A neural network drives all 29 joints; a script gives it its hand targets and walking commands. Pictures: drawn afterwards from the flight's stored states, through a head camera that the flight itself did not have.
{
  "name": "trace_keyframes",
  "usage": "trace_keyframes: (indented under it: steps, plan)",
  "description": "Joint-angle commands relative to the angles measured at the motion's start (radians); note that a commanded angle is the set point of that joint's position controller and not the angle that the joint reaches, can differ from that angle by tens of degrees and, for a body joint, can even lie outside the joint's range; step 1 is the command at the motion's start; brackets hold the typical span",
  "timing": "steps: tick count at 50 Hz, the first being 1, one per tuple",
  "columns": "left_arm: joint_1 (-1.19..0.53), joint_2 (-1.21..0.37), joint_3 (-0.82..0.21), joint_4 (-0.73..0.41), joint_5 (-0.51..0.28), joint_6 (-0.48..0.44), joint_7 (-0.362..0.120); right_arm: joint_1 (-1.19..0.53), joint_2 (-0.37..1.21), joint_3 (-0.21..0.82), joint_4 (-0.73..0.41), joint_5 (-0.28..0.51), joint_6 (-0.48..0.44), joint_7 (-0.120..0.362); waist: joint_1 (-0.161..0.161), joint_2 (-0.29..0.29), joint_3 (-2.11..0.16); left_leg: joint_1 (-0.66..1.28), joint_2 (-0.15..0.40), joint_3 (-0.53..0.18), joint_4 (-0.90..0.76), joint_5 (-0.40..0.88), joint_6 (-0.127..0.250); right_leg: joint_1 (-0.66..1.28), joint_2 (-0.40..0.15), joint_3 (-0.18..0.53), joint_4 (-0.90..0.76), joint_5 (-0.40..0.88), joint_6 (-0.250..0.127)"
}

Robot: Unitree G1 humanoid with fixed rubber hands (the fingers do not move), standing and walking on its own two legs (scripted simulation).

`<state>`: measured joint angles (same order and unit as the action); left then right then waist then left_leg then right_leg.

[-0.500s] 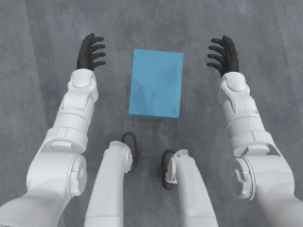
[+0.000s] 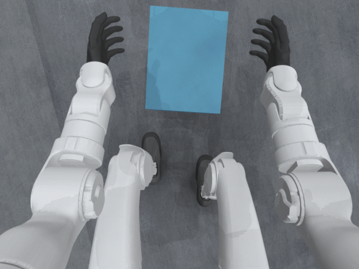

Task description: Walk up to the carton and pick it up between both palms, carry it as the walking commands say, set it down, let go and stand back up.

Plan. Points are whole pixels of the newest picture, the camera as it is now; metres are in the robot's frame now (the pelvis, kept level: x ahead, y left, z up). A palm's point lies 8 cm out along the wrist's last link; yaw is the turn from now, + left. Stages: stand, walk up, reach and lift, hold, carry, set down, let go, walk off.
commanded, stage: reach and lift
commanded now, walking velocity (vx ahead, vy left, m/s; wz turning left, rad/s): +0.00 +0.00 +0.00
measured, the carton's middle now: (183, 72) +0.51 +0.01 -0.42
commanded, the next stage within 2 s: none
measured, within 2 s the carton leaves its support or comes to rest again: neither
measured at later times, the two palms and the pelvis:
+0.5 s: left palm (115, 67) +0.48 +0.19 -0.29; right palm (254, 71) +0.49 -0.16 -0.28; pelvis -0.03 +0.00 -0.12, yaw +0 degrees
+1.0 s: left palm (126, 57) +0.53 +0.18 -0.36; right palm (243, 73) +0.50 -0.16 -0.36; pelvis -0.02 +0.00 -0.18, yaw +0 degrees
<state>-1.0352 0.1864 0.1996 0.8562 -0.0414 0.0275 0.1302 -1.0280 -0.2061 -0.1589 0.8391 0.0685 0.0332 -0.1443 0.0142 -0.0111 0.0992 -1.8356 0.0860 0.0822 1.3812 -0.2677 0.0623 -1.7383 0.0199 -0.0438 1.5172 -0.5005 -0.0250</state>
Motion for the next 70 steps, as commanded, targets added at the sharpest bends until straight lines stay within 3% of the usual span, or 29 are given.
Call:
trace_keyframes:
  steps: [1,3,6,10,14,15,18,19,26,31,37,40,45,47,52,58,63,70]
  plan:
    - [-0.414,0.289,0.043,-0.233,-0.081,0.013,0.039,-0.412,-0.223,-0.109,-0.272,0.084,0.014,-0.046,-0.039,-0.022,-1.423,0.86,-0.147,-0.122,0.118,0.094,-0.025,0.229,0.052,0.036,-0.102,0.085,0.044]
    - [-0.461,0.317,0.038,-0.225,-0.1,0.04,0.048,-0.465,-0.226,-0.078,-0.295,0.118,0.036,-0.058,-0.033,-0.031,-1.452,0.849,-0.146,-0.116,0.149,0.017,-0.021,0.263,0.045,0.037,-0.066,0.037,0.043]
    - [-0.508,0.325,0.015,-0.201,-0.133,0.067,0.06,-0.51,-0.23,-0.043,-0.281,0.145,0.064,-0.07,-0.031,-0.041,-1.483,0.86,-0.145,-0.123,0.199,0.012,-0.018,0.259,0.045,0.034,-0.007,0.024,0.041]
    - [-0.574,0.355,-0.014,-0.293,-0.183,0.085,0.078,-0.558,-0.247,0.006,-0.366,0.182,0.091,-0.086,-0.034,-0.031,-1.735,0.972,-0.152,-0.118,0.289,0.154,-0.018,0.368,0.059,0.034,0.083,0.141,0.033]
    - [-0.597,0.364,-0.063,-0.301,-0.227,0.114,0.08,-0.57,-0.258,0.051,-0.349,0.188,0.13,-0.093,-0.051,-0.028,-1.87,1.056,-0.144,-0.117,0.376,0.269,-0.014,0.426,0.063,0.02,0.175,0.23,0.034]
    - [-0.583,0.353,-0.073,-0.289,-0.227,0.11,0.074,-0.557,-0.248,0.045,-0.342,0.174,0.131,-0.091,-0.059,-0.018,-1.838,1.059,-0.142,-0.122,0.39,0.319,-0.009,0.388,0.063,0.016,0.182,0.238,0.038]
    - [-0.584,0.301,-0.076,-0.123,-0.19,0.074,0.061,-0.534,-0.204,0.045,-0.195,0.156,0.097,-0.072,-0.061,-0.005,-1.482,0.853,-0.132,-0.135,0.431,0.204,0.0,0.138,0.054,0.034,0.211,0.114,0.028]
    - [-0.6,0.303,-0.072,-0.17,-0.187,0.065,0.06,-0.553,-0.208,0.048,-0.244,0.16,0.08,-0.066,-0.06,-0.012,-1.501,0.839,-0.133,-0.13,0.445,0.216,-0.007,0.163,0.054,0.042,0.214,0.142,0.029]
    - [-0.598,0.239,-0.11,0.092,-0.204,0.01,0.038,-0.536,-0.163,0.055,-0.004,0.143,0.038,-0.037,-0.07,-0.015,-1.18,0.641,-0.123,-0.141,0.51,0.117,-0.017,-0.006,0.037,0.052,0.266,0.042,0.036]
    - [-0.635,0.249,-0.119,0.138,-0.231,-0.024,0.029,-0.597,-0.18,0.07,0.03,0.145,0.006,-0.021,-0.074,-0.023,-1.09,0.549,-0.119,-0.138,0.56,0.103,-0.031,-0.022,0.026,0.065,0.297,0.039,0.041]
    - [-0.605,0.226,-0.115,0.326,-0.249,-0.04,0.012,-0.669,-0.207,0.099,0.042,0.153,-0.028,-0.006,-0.066,-0.044,-0.971,0.431,-0.105,-0.148,0.616,0.089,-0.034,-0.082,0.015,0.062,0.348,0.026,0.046]
    - [-0.592,0.233,-0.098,0.355,-0.247,-0.048,0.011,-0.673,-0.227,0.112,0.035,0.15,-0.038,-0.004,-0.053,-0.054,-0.986,0.433,-0.101,-0.146,0.641,0.126,-0.039,-0.072,0.012,0.057,0.373,0.056,0.053]
    - [-0.585,0.221,-0.129,0.284,-0.293,-0.081,0.024,-0.641,-0.197,0.153,-0.038,0.166,-0.055,-0.018,-0.043,-0.071,-1.182,0.527,-0.104,-0.136,0.682,0.272,-0.037,0.0,0.02,0.048,0.412,0.197,0.062]
    - [-0.55,0.208,-0.152,0.288,-0.308,-0.086,0.025,-0.591,-0.158,0.176,-0.005,0.179,-0.053,-0.018,-0.041,-0.071,-1.199,0.53,-0.103,-0.134,0.688,0.301,-0.034,0.0,0.022,0.051,0.422,0.234,0.062]
    - [-0.495,0.201,-0.149,0.322,-0.303,-0.089,0.023,-0.54,-0.136,0.196,0.042,0.179,-0.051,-0.013,-0.027,-0.083,-1.158,0.477,-0.106,-0.129,0.683,0.278,-0.031,-0.028,0.022,0.062,0.419,0.221,0.067]
    - [-0.517,0.17,-0.179,0.332,-0.313,-0.089,0.02,-0.557,-0.124,0.197,0.026,0.188,-0.054,-0.017,-0.04,-0.065,-1.142,0.486,-0.107,-0.134,0.673,0.256,-0.027,-0.052,0.026,0.056,0.412,0.191,0.064]
    - [-0.534,0.15,-0.19,0.336,-0.319,-0.09,0.021,-0.592,-0.095,0.225,0.01,0.199,-0.056,-0.015,-0.023,-0.085,-1.128,0.467,-0.113,-0.131,0.672,0.237,-0.023,-0.051,0.027,0.063,0.403,0.175,0.063]
    - [-0.559,0.085,-0.225,0.335,-0.328,-0.089,0.018,-0.619,-0.044,0.245,0.004,0.203,-0.058,-0.012,-0.036,-0.08,-1.114,0.473,-0.123,-0.138,0.662,0.231,-0.021,-0.049,0.036,0.062,0.397,0.173,0.057]
